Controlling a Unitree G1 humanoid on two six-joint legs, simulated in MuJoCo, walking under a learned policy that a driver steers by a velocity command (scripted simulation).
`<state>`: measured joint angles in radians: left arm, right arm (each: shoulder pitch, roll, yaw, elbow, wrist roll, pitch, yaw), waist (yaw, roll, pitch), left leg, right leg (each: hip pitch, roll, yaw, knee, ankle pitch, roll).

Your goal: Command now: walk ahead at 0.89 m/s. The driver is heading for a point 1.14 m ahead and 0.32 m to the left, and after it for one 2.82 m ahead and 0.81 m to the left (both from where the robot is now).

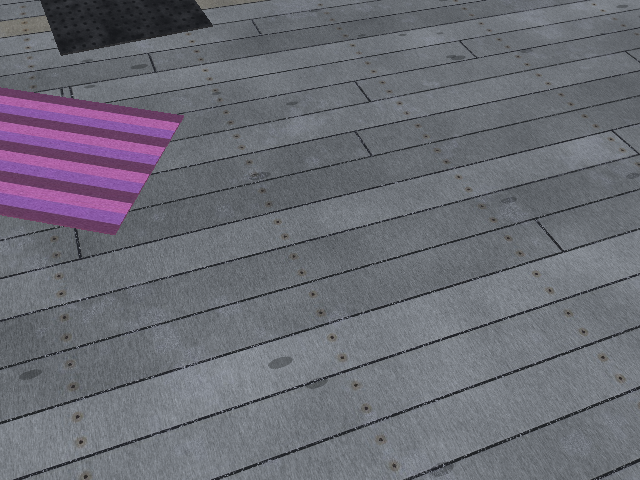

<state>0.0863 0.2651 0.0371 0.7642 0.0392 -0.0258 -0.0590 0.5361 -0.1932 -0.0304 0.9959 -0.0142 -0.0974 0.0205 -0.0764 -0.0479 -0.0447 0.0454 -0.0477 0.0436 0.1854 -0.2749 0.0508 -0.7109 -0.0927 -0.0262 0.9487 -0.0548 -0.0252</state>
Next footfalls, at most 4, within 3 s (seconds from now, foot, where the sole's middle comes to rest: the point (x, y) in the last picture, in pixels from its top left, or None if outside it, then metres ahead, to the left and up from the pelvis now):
0.20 right None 0.37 -0.11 -0.78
0.68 left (278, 368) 0.80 0.04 -0.78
1.06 right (266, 240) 1.21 0.06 -0.78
1.52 left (207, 306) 0.99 0.21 -0.78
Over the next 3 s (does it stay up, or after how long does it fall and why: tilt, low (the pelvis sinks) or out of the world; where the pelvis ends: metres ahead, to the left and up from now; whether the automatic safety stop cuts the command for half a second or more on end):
stays up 2.06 0.67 -0.02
